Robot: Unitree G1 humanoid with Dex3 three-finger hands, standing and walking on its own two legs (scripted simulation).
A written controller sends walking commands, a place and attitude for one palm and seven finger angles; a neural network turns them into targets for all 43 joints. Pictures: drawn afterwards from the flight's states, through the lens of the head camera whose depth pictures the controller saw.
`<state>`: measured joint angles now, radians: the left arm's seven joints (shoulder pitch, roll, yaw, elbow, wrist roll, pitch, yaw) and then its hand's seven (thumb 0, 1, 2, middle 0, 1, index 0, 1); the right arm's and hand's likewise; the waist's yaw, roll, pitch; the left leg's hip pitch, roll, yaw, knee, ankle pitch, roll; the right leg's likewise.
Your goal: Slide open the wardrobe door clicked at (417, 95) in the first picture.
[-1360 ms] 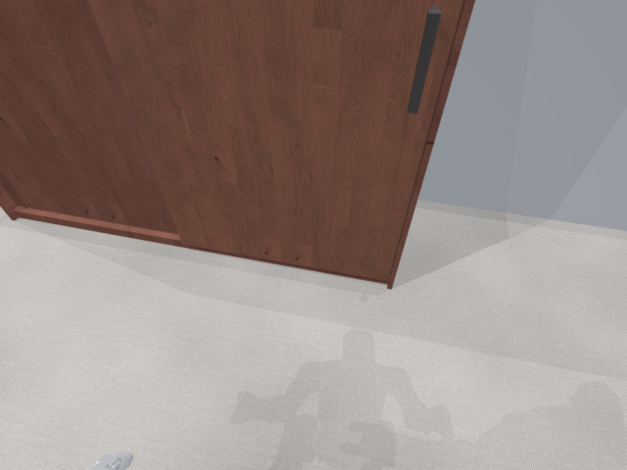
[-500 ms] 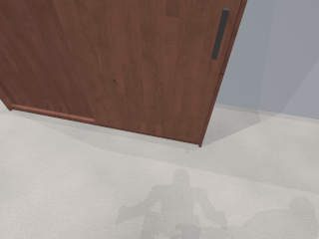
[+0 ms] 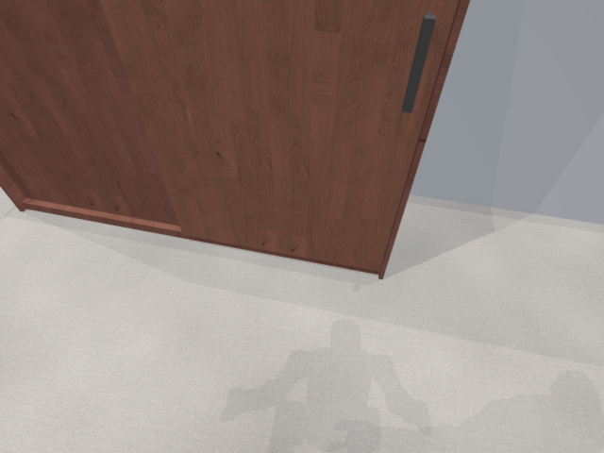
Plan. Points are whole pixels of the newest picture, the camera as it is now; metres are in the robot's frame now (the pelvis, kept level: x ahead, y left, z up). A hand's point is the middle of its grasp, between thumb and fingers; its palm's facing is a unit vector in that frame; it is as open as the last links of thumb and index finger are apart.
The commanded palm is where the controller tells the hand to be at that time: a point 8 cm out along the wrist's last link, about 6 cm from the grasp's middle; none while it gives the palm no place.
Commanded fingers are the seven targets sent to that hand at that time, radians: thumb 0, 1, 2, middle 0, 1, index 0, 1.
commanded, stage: look at it before walking up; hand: right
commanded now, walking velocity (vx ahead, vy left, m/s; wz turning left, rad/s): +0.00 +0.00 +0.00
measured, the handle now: (417, 64) +0.90 -0.21 +0.11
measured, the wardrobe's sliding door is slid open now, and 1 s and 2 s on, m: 0.00 0.00 0.00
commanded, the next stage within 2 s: turn to face it in 0.08 s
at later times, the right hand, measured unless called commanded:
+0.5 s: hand out of the picture +0.07 -0.24 -0.16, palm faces +0.02 +0.95 -0.32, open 7.4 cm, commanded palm none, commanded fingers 0.00 -0.90 -0.90 0.20 0.30 0.20 0.30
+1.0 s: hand out of the picture -0.04 -0.18 -0.19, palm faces +0.19 +0.96 -0.21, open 7.3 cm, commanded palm none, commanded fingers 0.00 -0.90 -0.90 0.20 0.30 0.20 0.30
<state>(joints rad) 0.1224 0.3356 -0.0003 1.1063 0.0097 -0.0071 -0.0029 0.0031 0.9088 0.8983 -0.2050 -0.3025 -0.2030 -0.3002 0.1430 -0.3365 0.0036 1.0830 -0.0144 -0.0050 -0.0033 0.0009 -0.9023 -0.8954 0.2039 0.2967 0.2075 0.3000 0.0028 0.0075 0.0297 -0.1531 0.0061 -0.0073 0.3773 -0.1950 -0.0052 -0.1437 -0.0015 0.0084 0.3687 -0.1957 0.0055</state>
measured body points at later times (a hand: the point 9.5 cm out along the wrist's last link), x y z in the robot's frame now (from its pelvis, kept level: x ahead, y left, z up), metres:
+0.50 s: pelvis +0.00 +0.00 +0.00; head +0.01 +0.00 +0.45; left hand +0.08 +0.27 -0.14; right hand +0.06 -0.29 -0.14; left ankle +0.01 +0.12 -0.75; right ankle +0.00 -0.12 -0.75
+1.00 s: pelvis +0.03 +0.00 -0.02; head +0.03 +0.00 +0.43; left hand +0.05 +0.24 -0.17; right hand -0.05 -0.23 -0.17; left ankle +0.01 +0.12 -0.75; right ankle +0.00 -0.12 -0.74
